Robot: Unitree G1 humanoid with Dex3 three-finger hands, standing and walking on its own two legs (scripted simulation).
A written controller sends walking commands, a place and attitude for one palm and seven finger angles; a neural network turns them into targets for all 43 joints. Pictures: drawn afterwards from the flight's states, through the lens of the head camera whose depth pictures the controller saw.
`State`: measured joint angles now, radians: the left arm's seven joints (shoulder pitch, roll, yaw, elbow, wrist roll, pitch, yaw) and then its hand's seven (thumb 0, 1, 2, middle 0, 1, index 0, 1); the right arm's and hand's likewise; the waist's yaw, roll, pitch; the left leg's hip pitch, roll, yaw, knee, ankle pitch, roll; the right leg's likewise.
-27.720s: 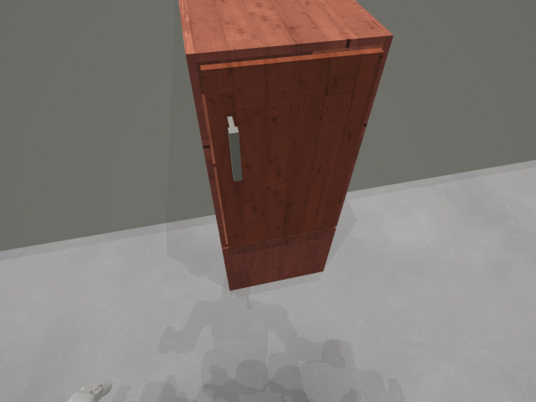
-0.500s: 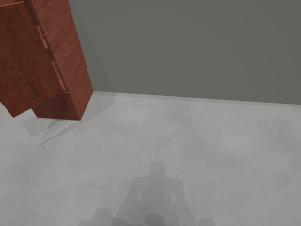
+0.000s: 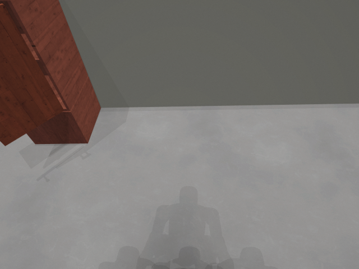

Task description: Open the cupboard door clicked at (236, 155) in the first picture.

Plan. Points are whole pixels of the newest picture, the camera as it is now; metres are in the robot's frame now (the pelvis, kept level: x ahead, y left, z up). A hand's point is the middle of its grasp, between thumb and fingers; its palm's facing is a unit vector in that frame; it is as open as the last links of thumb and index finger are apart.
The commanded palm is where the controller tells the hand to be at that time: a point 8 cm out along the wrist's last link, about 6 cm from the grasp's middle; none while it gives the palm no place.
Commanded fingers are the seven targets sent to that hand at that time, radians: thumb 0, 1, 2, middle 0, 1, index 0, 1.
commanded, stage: relax the arm and regain balance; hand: left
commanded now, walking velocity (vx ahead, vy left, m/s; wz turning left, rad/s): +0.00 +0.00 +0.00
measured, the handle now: out of the picture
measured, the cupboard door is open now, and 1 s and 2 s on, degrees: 52 52 52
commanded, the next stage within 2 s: stand and wait in 0.14 s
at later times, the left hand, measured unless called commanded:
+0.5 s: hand out of the picture -0.03 +0.18 -0.17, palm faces -0.02 -0.98 -0.18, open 16.4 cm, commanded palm none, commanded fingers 0.00 -0.50 0.30 -0.15 -0.30 -0.15 -0.30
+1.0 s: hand out of the picture -0.01 +0.18 -0.17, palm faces -0.04 -0.98 -0.18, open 16.5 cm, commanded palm none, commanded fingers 0.00 -0.50 0.30 -0.15 -0.30 -0.15 -0.30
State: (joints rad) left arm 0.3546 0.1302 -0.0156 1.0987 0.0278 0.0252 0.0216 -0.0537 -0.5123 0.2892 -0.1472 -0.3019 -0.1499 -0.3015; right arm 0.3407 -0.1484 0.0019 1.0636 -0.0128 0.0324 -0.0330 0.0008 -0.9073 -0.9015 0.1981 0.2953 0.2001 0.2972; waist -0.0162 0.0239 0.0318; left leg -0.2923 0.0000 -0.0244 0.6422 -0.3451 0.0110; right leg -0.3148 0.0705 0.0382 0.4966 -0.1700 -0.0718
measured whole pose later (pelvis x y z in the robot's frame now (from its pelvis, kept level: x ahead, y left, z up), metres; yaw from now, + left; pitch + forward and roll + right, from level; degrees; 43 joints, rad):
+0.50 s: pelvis +0.01 +0.02 +0.00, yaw -1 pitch -1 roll +0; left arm 0.32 0.15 -0.03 1.14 0.02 0.01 0.02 -0.06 -0.51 0.29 -0.15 -0.30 -0.15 -0.30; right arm 0.32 -0.12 0.04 1.09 -0.01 -0.02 -0.06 0.00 -0.91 -0.90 0.20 0.30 0.20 0.30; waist 0.01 0.01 0.06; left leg -0.12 -0.01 -0.01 0.43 -0.29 0.00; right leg -0.27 0.06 0.06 0.44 -0.14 -0.04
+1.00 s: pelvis +0.02 +0.01 +0.00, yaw -1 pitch -1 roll +0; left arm 0.31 0.15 -0.03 1.15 0.02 0.00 0.02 -0.07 -0.52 0.29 -0.15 -0.30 -0.15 -0.30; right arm 0.31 -0.14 0.04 1.11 -0.01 -0.02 -0.06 0.00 -0.91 -0.90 0.20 0.30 0.20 0.30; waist 0.00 0.00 0.07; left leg -0.10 0.00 -0.01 0.42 -0.31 0.00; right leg -0.26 0.07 0.06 0.43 -0.16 -0.05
